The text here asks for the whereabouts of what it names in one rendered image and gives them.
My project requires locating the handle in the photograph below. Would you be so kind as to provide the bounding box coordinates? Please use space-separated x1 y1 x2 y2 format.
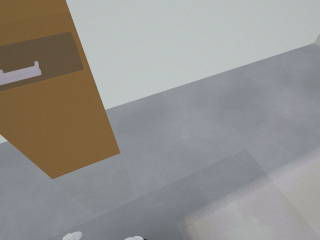
0 61 42 85

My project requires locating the drawer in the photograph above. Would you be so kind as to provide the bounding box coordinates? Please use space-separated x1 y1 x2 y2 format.
0 31 84 92

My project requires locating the cabinet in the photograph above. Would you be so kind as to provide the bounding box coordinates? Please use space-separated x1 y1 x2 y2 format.
0 0 120 179

